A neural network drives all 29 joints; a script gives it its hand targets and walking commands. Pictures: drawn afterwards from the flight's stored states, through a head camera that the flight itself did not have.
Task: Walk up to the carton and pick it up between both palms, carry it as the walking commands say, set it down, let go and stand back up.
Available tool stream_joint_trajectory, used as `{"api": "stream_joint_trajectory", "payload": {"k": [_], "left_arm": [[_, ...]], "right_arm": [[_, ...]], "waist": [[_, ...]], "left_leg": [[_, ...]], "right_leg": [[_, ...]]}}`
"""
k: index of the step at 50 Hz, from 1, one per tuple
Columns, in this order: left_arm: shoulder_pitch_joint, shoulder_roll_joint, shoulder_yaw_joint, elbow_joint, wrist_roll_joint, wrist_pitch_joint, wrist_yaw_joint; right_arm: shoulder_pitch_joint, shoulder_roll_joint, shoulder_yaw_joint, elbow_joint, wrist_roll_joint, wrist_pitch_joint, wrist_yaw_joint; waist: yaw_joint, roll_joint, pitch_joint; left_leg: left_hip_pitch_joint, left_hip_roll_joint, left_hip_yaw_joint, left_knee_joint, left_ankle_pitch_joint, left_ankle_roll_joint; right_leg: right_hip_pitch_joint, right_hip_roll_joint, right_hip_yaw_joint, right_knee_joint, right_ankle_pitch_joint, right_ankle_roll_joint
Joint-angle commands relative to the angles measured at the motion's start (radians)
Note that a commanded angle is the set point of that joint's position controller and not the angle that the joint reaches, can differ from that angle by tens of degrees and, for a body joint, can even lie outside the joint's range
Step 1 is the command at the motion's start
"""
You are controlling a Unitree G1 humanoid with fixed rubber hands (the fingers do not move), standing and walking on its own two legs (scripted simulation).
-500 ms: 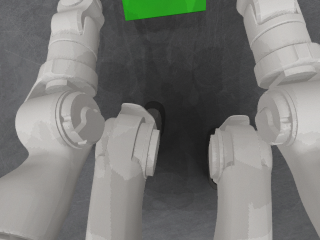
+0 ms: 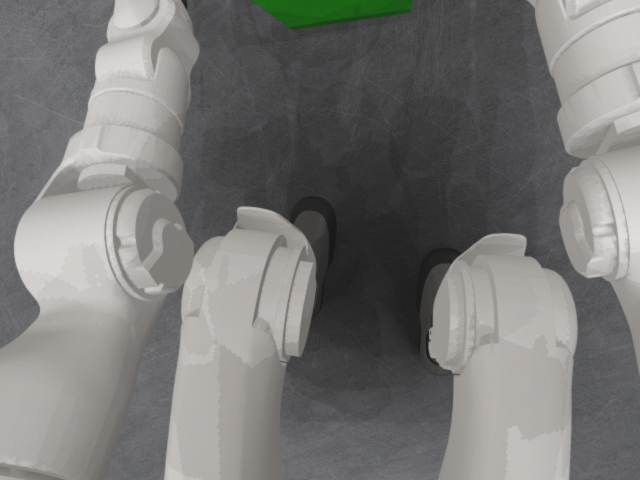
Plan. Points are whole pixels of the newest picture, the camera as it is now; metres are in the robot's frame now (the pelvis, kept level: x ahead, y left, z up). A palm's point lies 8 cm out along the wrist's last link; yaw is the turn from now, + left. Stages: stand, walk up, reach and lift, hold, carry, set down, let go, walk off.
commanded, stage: set down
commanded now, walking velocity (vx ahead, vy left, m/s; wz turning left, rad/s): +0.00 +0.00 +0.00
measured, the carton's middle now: out of the picture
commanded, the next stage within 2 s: let go in 1.28 s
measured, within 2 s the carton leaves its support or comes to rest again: neither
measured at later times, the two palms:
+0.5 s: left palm out of the picture +0.52 +0.25 -0.06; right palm out of the picture +0.61 -0.04 -0.05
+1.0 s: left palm out of the picture +0.52 +0.25 +0.08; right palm out of the picture +0.61 -0.06 +0.09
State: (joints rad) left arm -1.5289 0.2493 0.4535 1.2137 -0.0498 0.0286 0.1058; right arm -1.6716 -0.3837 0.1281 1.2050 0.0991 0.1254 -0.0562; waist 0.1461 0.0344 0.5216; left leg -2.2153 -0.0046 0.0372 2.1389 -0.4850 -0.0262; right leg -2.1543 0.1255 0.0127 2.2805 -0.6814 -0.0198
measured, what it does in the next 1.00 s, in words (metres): rises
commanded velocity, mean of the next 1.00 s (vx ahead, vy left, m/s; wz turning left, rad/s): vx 0.00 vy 0.00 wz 0.00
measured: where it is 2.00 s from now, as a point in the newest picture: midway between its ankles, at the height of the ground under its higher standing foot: (371, 306)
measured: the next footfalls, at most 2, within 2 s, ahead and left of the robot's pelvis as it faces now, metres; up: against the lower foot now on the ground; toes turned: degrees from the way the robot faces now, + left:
none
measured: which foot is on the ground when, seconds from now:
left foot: down 0.00-1.00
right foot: down 0.00-1.00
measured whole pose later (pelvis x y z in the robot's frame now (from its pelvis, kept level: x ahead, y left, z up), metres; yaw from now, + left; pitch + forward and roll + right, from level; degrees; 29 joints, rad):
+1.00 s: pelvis -0.01 +0.01 +0.19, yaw -1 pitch +29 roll +1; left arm -1.46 0.21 0.33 0.67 -0.12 0.37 0.23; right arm -1.70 -0.43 0.00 0.97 0.12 0.39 -0.06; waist 0.18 -0.02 0.52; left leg -1.65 -0.03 -0.01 1.49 -0.34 -0.01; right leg -1.59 0.10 0.03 1.60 -0.51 -0.01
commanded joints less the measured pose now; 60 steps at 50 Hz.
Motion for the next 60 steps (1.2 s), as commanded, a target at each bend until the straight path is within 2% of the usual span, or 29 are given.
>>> {"api": "stream_joint_trajectory", "payload": {"k": [1, 3, 7, 9, 10, 14, 15, 16, 17, 21, 22, 24, 26, 29, 31, 35, 39, 41, 42, 43, 46, 49, 51, 52, 53, 57, 58, 59, 60], "left_arm": [[-0.264, 0.08, -0.048, -0.163, -0.064, -0.001, 0.009], [-0.272, 0.09, -0.038, -0.215, -0.044, 0.005, 0.032], [-0.23, 0.109, -0.036, -0.222, -0.017, 0.044, 0.078], [-0.263, 0.117, -0.034, -0.305, -0.032, 0.057, 0.094], [-0.259, 0.1, -0.053, -0.326, -0.039, 0.069, 0.103], [-0.353, 0.103, -0.097, -0.441, -0.077, 0.097, 0.118], [-0.33, 0.047, -0.159, -0.485, -0.106, 0.116, 0.125], [-0.337, 0.078, -0.142, -0.516, -0.093, 0.121, 0.136], [-0.375, 0.053, -0.205, -0.593, -0.127, 0.139, 0.139], [-0.322, -0.005, -0.272, -0.579, -0.133, 0.21, 0.155], [-0.349, 0.012, -0.279, -0.673, -0.134, 0.218, 0.164], [-0.29, -0.029, -0.269, -0.573, -0.109, 0.239, 0.165], [-0.246, -0.038, -0.234, -0.566, -0.076, 0.243, 0.162], [-0.254, 0.013, -0.145, -0.587, -0.049, 0.235, 0.164], [-0.204, 0.03, -0.129, -0.625, -0.049, 0.233, 0.161], [-0.248, 0.05, -0.17, -0.763, -0.081, 0.251, 0.159], [-0.208, 0.089, -0.147, -0.64, -0.056, 0.297, 0.159], [-0.187, 0.065, -0.153, -0.681, -0.072, 0.31, 0.149], [-0.192, 0.093, -0.115, -0.691, -0.054, 0.309, 0.147], [-0.21, 0.075, -0.123, -0.668, -0.07, 0.312, 0.139], [-0.179, 0.061, -0.127, -0.654, -0.066, 0.319, 0.12], [-0.207, 0.05, -0.133, -0.723, -0.076, 0.314, 0.108], [-0.212, 0.04, -0.146, -0.7, -0.073, 0.325, 0.104], [-0.228, 0.057, -0.124, -0.716, -0.063, 0.323, 0.104], [-0.226, 0.037, -0.147, -0.765, -0.055, 0.324, 0.108], [-0.23, 0.053, -0.132, -0.714, -0.026, 0.341, 0.128], [-0.211, 0.055, -0.118, -0.753, -0.018, 0.35, 0.131], [-0.207, 0.053, -0.129, -0.717, -0.024, 0.352, 0.132], [-0.159, 0.025, -0.127, -0.66, -0.014, 0.353, 0.129]], "right_arm": [[-0.474, 0.044, 0.056, -0.218, 0.056, -0.009, -0.002], [-0.439, 0.0, -0.009, -0.177, 0.031, 0.006, -0.008], [-0.473, -0.083, -0.023, -0.188, 0.025, 0.039, -0.014], [-0.486, -0.118, -0.046, -0.244, -0.005, 0.045, -0.033], [-0.534, -0.128, -0.039, -0.291, 0.01, 0.05, -0.04], [-0.513, -0.099, -0.07, -0.255, 0.022, 0.081, -0.032], [-0.536, -0.146, -0.087, -0.326, 0.034, 0.085, -0.039], [-0.519, -0.131, -0.08, -0.308, 0.032, 0.099, -0.043], [-0.536, -0.154, -0.096, -0.336, 0.052, 0.106, -0.039], [-0.463, -0.221, -0.162, -0.246, 0.016, 0.148, -0.029], [-0.457, -0.222, -0.182, -0.278, 0.029, 0.156, -0.027], [-0.429, -0.22, -0.195, -0.203, 0.009, 0.159, -0.002], [-0.402, -0.197, -0.224, -0.211, -0.015, 0.152, 0.024], [-0.394, -0.175, -0.227, -0.173, -0.062, 0.153, 0.034], [-0.379, -0.163, -0.198, -0.267, -0.059, 0.147, 0.018], [-0.461, -0.177, -0.184, -0.436, -0.026, 0.153, -0.012], [-0.48, -0.171, -0.133, -0.417, 0.027, 0.205, -0.018], [-0.459, -0.156, -0.118, -0.444, 0.045, 0.221, -0.011], [-0.441, -0.117, -0.097, -0.438, 0.058, 0.228, -0.006], [-0.451, -0.133, -0.118, -0.388, 0.038, 0.233, -0.004], [-0.383, -0.108, -0.137, -0.315, 0.012, 0.245, -0.004], [-0.392, -0.106, -0.165, -0.385, -0.009, 0.239, -0.019], [-0.41, -0.129, -0.197, -0.347, -0.039, 0.244, -0.019], [-0.442, -0.149, -0.204, -0.386, -0.032, 0.237, -0.016], [-0.445, -0.155, -0.229, -0.425, -0.044, 0.23, -0.026], [-0.434, -0.178, -0.256, -0.376, -0.051, 0.246, -0.016], [-0.415, -0.143, -0.231, -0.394, -0.045, 0.257, -0.011], [-0.382, -0.138, -0.234, -0.348, -0.052, 0.258, -0.013], [-0.352, -0.112, -0.225, -0.324, -0.055, 0.259, -0.004]], "waist": [[0.148, -0.286, -1.146], [0.136, -0.244, -1.157], [0.191, -0.192, -1.357], [0.147, -0.21, -1.474], [0.155, -0.199, -1.538], [0.092, -0.241, -1.591], [0.065, -0.184, -1.7], [0.092, -0.168, -1.707], [0.052, -0.125, -1.808], [0.009, -0.009, -1.781], [0.004, 0.035, -1.772], [0.01, 0.057, -1.671], [0.019, 0.032, -1.627], [0.032, -0.098, -1.692], [0.049, -0.159, -1.803], [0.053, -0.142, -2.039], [0.133, -0.12, -1.975], [0.133, -0.14, -2.003], [0.172, -0.158, -1.988], [0.124, -0.177, -1.948], [0.119, -0.187, -1.941], [0.089, -0.172, -2.035], [0.068, -0.16, -1.984], [0.091, -0.154, -1.956], [0.07, -0.095, -1.994], [0.085, -0.03, -1.978], [0.099, -0.071, -2.016], [0.071, -0.068, -1.969], [0.093, -0.08, -1.958]], "left_leg": [[0.502, -0.041, 0.004, -0.08, 0.379, 0.024], [0.572, -0.046, 0.002, -0.118, 0.387, 0.017], [0.801, -0.052, -0.004, -0.181, 0.391, 0.0], [0.864, -0.067, 0.012, -0.191, 0.41, -0.005], [0.899, -0.073, 0.016, -0.202, 0.428, -0.006], [0.935, -0.069, 0.01, -0.249, 0.355, -0.004], [1.044, -0.073, 0.006, -0.258, 0.406, -0.013], [1.075, -0.082, 0.019, -0.267, 0.417, -0.015], [1.181, -0.076, 0.002, -0.286, 0.431, -0.025], [1.309, -0.062, -0.037, -0.38, 0.324, -0.061], [1.351, -0.067, -0.05, -0.4, 0.339, -0.066], [1.337, -0.058, -0.071, -0.449, 0.288, -0.082], [1.347, -0.065, -0.098, -0.49, 0.306, -0.078], [1.244, -0.07, -0.039, -0.49, 0.374, -0.06], [1.216, -0.085, 0.0, -0.492, 0.485, -0.038], [1.352, -0.089, 0.003, -0.533, 0.572, -0.028], [1.362, -0.08, 0.009, -0.613, 0.498, -0.025], [1.386, -0.082, 0.02, -0.656, 0.536, -0.023], [1.345, -0.082, 0.034, -0.669, 0.521, -0.021], [1.304, -0.073, 0.029, -0.675, 0.471, -0.02], [1.347, -0.073, 0.02, -0.739, 0.495, -0.017], [1.408, -0.08, 0.02, -0.78, 0.546, -0.019], [1.418, -0.07, 0.012, -0.816, 0.488, -0.028], [1.439, -0.07, 0.01, -0.829, 0.467, -0.028], [1.485, -0.073, 0.016, -0.849, 0.518, -0.036], [1.601, -0.063, 0.014, -0.945, 0.386, -0.055], [1.6, -0.065, 0.021, -0.962, 0.406, -0.051], [1.606, -0.06, 0.026, -0.986, 0.382, -0.052], [1.619, -0.065, 0.026, -1.004, 0.438, -0.051]], "right_leg": [[0.541, -0.073, 0.123, -0.264, 0.399, 0.021], [0.481, -0.057, 0.099, -0.274, 0.351, 0.016], [0.479, -0.051, 0.052, -0.279, 0.271, 0.012], [0.543, -0.042, 0.033, -0.301, 0.284, 0.011], [0.591, -0.039, 0.033, -0.316, 0.305, 0.007], [0.614, -0.036, -0.004, -0.359, 0.258, 0.004], [0.61, -0.021, -0.015, -0.364, 0.283, -0.005], [0.6, -0.021, -0.01, -0.38, 0.269, -0.003], [0.614, -0.014, -0.03, -0.39, 0.279, -0.014], [0.507, -0.008, -0.064, -0.449, 0.172, -0.034], [0.474, 0.0, -0.054, -0.475, 0.177, -0.037], [0.434, -0.003, -0.064, -0.51, 0.139, -0.039], [0.398, 0.005, -0.066, -0.545, 0.149, -0.027], [0.604, 0.006, -0.041, -0.59, 0.219, -0.021], [0.796, 0.006, -0.02, -0.623, 0.351, -0.005], [0.943, 0.013, -0.022, -0.666, 0.434, 0.005], [0.923, 0.0, -0.004, -0.745, 0.344, 0.005], [0.983, 0.007, 0.002, -0.782, 0.395, 0.005], [1.023, -0.002, 0.02, -0.809, 0.395, 0.007], [1.034, -0.004, 0.022, -0.824, 0.377, 0.002], [1.056, 0.0, 0.017, -0.869, 0.396, 0.007], [1.158, -0.001, 0.028, -0.922, 0.472, 0.001], [1.119, -0.001, 0.015, -0.951, 0.404, 0.002], [1.099, 0.004, 0.017, -0.962, 0.369, -0.002], [1.13, 0.004, 0.013, -0.975, 0.426, -0.004], [1.103, -0.001, 0.001, -1.055, 0.292, -0.016], [1.213, 0.001, 0.011, -1.085, 0.333, -0.014], [1.207, -0.001, 0.005, -1.108, 0.313, -0.013], [1.211, -0.002, 0.006, -1.131, 0.351, -0.009]]}}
